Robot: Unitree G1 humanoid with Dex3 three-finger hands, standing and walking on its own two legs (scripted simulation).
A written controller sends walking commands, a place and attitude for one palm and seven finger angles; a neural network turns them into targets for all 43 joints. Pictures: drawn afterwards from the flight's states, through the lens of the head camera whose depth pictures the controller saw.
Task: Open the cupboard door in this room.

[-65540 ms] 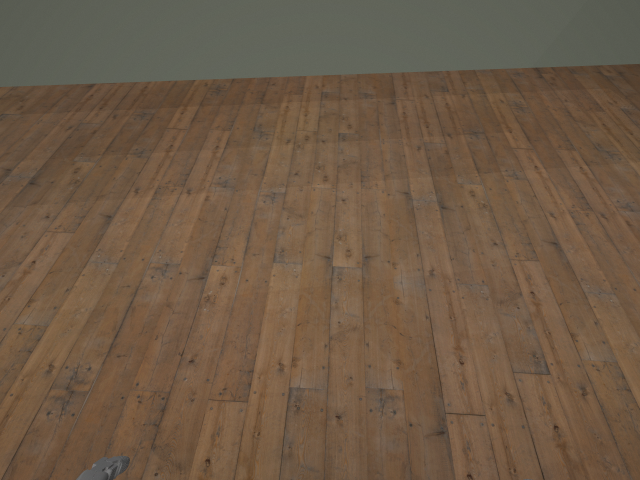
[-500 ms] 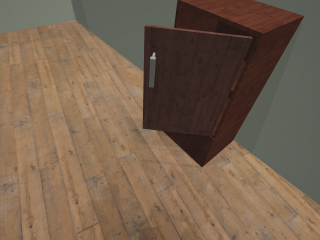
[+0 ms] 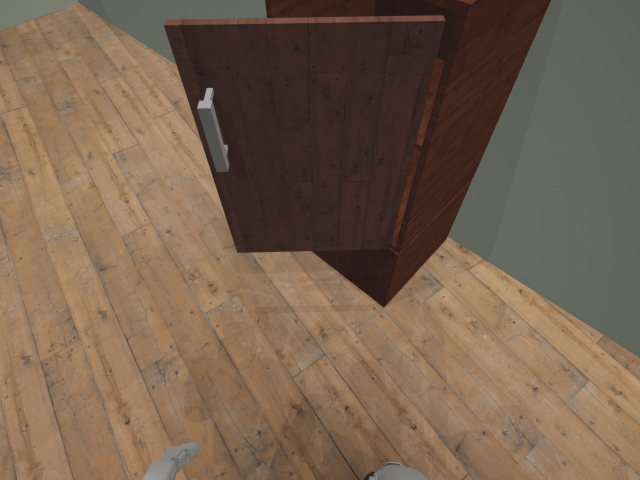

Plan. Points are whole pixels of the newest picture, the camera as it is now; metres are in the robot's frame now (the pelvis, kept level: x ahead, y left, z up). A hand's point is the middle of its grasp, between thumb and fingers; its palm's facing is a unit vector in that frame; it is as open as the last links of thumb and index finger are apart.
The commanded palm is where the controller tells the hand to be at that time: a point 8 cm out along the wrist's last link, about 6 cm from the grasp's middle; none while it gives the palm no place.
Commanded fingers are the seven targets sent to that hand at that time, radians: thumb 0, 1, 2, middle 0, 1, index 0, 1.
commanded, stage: shuffle to correct the standing spot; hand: left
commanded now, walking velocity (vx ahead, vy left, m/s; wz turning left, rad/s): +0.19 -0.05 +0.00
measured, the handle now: (216, 131) +0.66 +0.18 +0.03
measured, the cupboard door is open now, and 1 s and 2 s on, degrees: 44 44 44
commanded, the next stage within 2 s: come to a stop and stand still in 0.20 s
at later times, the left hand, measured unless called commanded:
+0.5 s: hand out of the picture +0.13 +0.15 -0.17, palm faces +0.08 -0.99 -0.13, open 7.3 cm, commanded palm none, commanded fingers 0.00 0.90 0.90 -0.20 -0.30 -0.20 -0.30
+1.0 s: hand (236, 472) +0.15 +0.12 -0.14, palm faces +0.10 -0.96 -0.25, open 7.3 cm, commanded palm none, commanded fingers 0.00 0.90 0.90 -0.20 -0.30 -0.20 -0.30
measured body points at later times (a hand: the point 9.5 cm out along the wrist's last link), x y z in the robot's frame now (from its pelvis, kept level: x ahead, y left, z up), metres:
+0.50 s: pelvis +0.13 -0.01 +0.02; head +0.16 +0.02 +0.47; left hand +0.13 +0.20 -0.15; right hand +0.22 -0.24 -0.12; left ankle +0.14 +0.06 -0.72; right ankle +0.11 -0.16 -0.68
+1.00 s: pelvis +0.11 -0.07 +0.02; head +0.15 -0.08 +0.47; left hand +0.15 +0.17 -0.12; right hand +0.17 -0.31 -0.14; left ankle +0.07 +0.07 -0.65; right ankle +0.13 -0.17 -0.72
